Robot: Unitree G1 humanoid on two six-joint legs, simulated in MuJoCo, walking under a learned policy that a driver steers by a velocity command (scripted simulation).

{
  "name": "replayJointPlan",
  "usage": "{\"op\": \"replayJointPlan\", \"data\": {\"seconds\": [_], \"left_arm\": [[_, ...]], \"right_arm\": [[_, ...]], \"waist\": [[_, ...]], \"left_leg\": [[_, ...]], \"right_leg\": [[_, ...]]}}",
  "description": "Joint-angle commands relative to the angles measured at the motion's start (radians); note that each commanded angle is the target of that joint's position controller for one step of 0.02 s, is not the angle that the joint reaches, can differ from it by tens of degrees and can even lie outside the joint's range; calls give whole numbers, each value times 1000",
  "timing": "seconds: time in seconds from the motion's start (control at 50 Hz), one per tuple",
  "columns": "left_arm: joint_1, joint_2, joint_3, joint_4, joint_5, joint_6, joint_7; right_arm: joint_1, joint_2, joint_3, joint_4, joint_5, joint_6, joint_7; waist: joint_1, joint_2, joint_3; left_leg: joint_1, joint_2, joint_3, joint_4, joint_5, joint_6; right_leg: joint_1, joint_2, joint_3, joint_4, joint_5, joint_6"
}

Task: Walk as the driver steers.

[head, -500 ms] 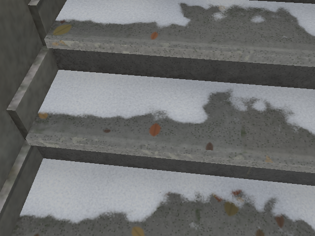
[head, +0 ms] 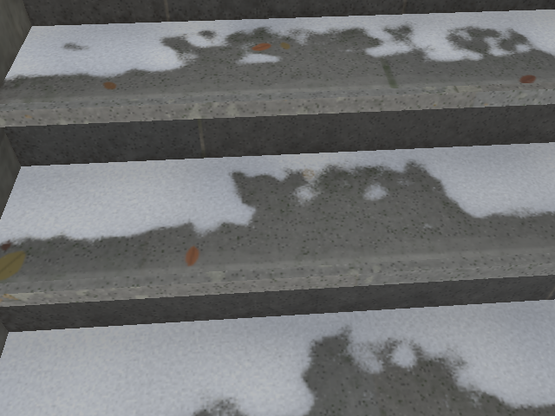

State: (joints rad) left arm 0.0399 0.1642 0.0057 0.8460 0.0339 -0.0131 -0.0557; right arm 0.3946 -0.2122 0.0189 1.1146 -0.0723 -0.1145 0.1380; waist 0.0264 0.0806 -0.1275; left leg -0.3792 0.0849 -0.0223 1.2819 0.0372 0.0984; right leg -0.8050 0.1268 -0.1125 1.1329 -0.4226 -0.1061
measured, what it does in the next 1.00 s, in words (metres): climbs, turning right: left foot 0.17 m higher, then right foot 0.17 m higher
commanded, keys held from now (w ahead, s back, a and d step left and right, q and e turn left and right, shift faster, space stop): w+e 0.30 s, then w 0.66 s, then w+q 0.04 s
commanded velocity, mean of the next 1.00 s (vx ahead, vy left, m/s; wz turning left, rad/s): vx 0.50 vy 0.00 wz -0.30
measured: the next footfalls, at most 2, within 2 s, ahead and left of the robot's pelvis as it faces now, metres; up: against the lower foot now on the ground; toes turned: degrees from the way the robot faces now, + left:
left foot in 0.34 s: +0.40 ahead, +0.17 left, +0.17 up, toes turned -11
right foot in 0.98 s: +0.76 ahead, -0.24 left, +0.34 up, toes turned -28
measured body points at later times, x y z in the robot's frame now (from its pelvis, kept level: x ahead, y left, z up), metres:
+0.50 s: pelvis +0.28 +0.08 +0.18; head +0.27 +0.09 +0.63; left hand +0.42 +0.32 +0.04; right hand +0.34 -0.18 +0.07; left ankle +0.37 +0.17 -0.47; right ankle +0.18 -0.07 -0.37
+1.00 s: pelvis +0.57 -0.06 +0.27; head +0.58 -0.05 +0.72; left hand +0.89 -0.04 +0.24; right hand +0.38 -0.15 +0.13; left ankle +0.38 +0.17 -0.43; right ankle +0.72 -0.22 -0.30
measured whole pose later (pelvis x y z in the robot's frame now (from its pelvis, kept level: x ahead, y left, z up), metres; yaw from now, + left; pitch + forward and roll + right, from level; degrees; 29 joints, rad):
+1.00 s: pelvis +0.57 -0.06 +0.27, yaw -18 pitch +4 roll -3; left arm -0.12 0.07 -0.08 0.64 0.00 -0.04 -0.05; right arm 0.62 -0.05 0.05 1.17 -0.02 -0.13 0.04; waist -0.09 0.04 -0.09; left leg 0.15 0.17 0.06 0.35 -0.31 0.00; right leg -1.10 -0.08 -0.19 1.34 -0.35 -0.15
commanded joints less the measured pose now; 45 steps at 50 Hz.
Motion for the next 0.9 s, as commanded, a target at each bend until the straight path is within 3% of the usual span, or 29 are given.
{"op": "replayJointPlan", "data": {"seconds": [0.02, 0.06, 0.08, 0.12, 0.14, 0.2, 0.22, 0.24, 0.26, 0.28, 0.3, 0.32, 0.34, 0.36, 0.38, 0.4, 0.42, 0.44, 0.48, 0.52, 0.56, 0.6, 0.64, 0.68, 0.74, 0.82, 0.86, 0.88, 0.9], "left_arm": [[405, 90, 48, 179, 2, -33, 12], [260, -53, -6, 227, 5, -24, -4], [202, -82, -23, 225, 24, -35, -19], [92, -26, -17, 169, 37, -71, -19], [198, 6, -17, 188, 60, -84, -3], [465, 27, -22, 282, 116, -76, 18], [517, 48, -29, 304, 120, -83, 5], [490, 89, -19, 273, 101, -87, 1], [335, 137, -7, 196, 52, -77, -25], [359, 159, -9, 172, 18, -85, -35], [323, 218, 9, 126, -17, -92, -39], [307, 272, 35, 118, -12, -106, -37], [327, 311, 64, 102, -48, -123, -35], [384, 273, 77, 122, -19, -128, -43], [539, 98, 50, 148, 46, -122, -61], [484, 69, 62, 196, 27, -84, -78], [333, 39, 67, 158, 20, -76, -80], [295, 34, 61, 158, 0, -85, -68], [276, 35, 41, 137, 19, -88, -27], [258, 36, 24, 131, 21, -64, -21], [206, 66, 10, 94, 19, -58, -20], [112, 98, -1, 48, 12, -47, -30], [93, 156, 22, 34, 32, -32, -35], [83, 145, 20, 22, 38, -15, -29], [-90, 79, -20, -77, 12, -33, 3], [-299, 3, -66, -201, 0, -57, 17], [-467, -6, -83, -303, 5, -50, -3], [-566, -39, -99, -351, 9, -21, -10], [-615, -59, -114, -382, 25, 18, -40]], "right_arm": [[-141, -31, -29, -137, 4, -5, -31], [-201, 55, 10, -199, 7, 22, -43], [-175, 49, 18, -210, 5, 40, -51], [-186, -5, 6, -238, 30, 51, -77], [-227, 0, 18, -260, 43, 44, -83], [-447, 7, 43, -382, 39, 40, -115], [-539, -23, 44, -467, 22, 46, -127], [-589, -42, 41, -505, 33, 49, -132], [-661, -36, 55, -568, 40, 70, -124], [-695, 6, 66, -588, 49, 80, -114], [-584, 12, 61, -558, 44, 71, -83], [-442, -26, 51, -520, 54, 77, -70], [-376, -139, 6, -487, 51, 66, -68], [-239, -185, -17, -443, 48, 52, -68], [20, -217, -32, -362, 47, 42, -63], [273, -252, -48, -294, 9, 59, -73], [267, -241, -47, -236, 30, 35, -81], [111, -241, -60, -247, 58, 29, -84], [-92, -39, -23, -205, 58, 37, -86], [-190, 92, 9, -179, 41, 40, -99], [-184, 84, 12, -155, 19, 18, -107], [-163, 0, -6, -155, -5, -5, -87], [-184, -14, 4, -195, 0, -44, -76], [-5, -20, 7, -140, -4, -57, -76], [270, -11, 14, -37, -47, -20, -82], [352, 57, 27, 36, -57, -2, -102], [374, 79, 39, 75, -70, 3, -108], [385, 98, 47, 89, -79, 15, -85], [251, 57, 35, 27, -43, 21, -53]], "waist": [[71, -136, -12], [-51, -41, 16], [-99, -16, 34], [-131, -96, 49], [-83, -183, 45], [18, -122, 122], [18, -39, 76], [25, -88, 95], [-34, -80, 98], [-23, -177, 138], [-75, -259, 135], [-141, -257, 67], [-158, -218, -22], [-139, -169, -110], [-136, 103, -402], [-256, 254, -318], [-242, 236, -7], [-177, 198, 139], [-38, -47, 94], [26, -30, 76], [33, -96, 99], [0, -58, 95], [19, -19, 79], [-47, 0, 99], [-175, -4, 127], [-213, -24, 184], [-196, -52, 221], [-170, -23, 213], [-108, 24, 218]], "left_leg": [[-757, -139, -225, 786, -43, 38], [-883, -107, -197, 873, -131, 114], [-879, -83, -152, 807, -108, 122], [-700, -56, -65, 639, -240, 82], [-706, -71, -34, 830, -320, 59], [-1055, -72, -104, 921, -540, 73], [-986, -17, -91, 604, -428, 77], [-904, 5, -47, 477, -369, 61], [-452, 6, 48, 168, -494, 28], [-270, -15, 54, 203, -557, -32], [-257, -62, 126, 268, -515, -54], [-233, -98, 103, 181, -354, -44], [-239, -174, 156, -74, -428, -41], [-69, -136, 18, -240, -268, 11], [416, 92, -539, -422, -147, 262], [431, 209, -1034, -768, -564, 318], [247, 165, -959, -831, -1013, 199], [71, 160, -859, -812, -1036, 192], [-111, 135, -552, -742, -748, 165], [-138, 112, -480, -816, -653, 158], [-120, 99, -366, -879, -558, 137], [-93, 78, -225, -960, -516, 143], [-157, 73, -133, -996, -345, 121], [1, 103, -118, -978, -303, 143], [496, 214, -240, -941, -257, 191], [656, 254, -219, -1005, -267, 174], [487, 200, -118, -1120, -311, 131], [232, 195, -86, -1254, -300, 130], [-119, 161, 15, -1385, -308, 140]], "right_leg": [[630, -257, 805, -651, 149, -279], [498, -210, 603, -647, 169, -197], [410, -194, 511, -657, 248, -174], [176, -133, 335, -747, 218, -131], [174, -137, 363, -773, 182, -140], [426, -208, 494, -754, 122, -116], [454, -206, 501, -746, 75, -78], [371, -198, 497, -803, 59, -97], [27, -208, 446, -1016, 69, -113], [-100, -257, 525, -1077, 48, -141], [13, -306, 502, -1052, 390, -169], [229, -328, 430, -931, 1033, -157], [494, -298, 386, -801, 1411, -135], [578, -250, 360, -550, 1499, -78], [203, -94, 361, -200, 993, -42], [-46, 73, 468, 267, 246, -22], [-320, 30, 468, 567, 328, -50], [-378, 0, 420, 663, 416, -66], [-243, -60, 375, 665, 494, -98], [-267, -93, 365, 703, 413, -109], [-335, -116, 355, 602, 429, -95], [-342, -159, 253, 516, 429, -81], [-201, -192, 183, 503, 480, -35], [-351, -183, 164, 697, 365, -36], [-823, -200, 216, 789, 208, -87], [-1083, -268, 174, 820, 26, -116], [-926, -322, 34, 548, 134, -164], [-620, -334, 25, 415, 325, -162], [-179, -299, -54, 308, 319, -134]]}}
Keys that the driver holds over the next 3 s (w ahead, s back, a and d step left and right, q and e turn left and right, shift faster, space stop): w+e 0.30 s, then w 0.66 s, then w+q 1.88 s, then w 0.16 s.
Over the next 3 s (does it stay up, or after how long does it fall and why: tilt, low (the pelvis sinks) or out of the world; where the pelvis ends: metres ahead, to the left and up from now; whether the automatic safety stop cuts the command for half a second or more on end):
stays up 1.63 0.14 0.87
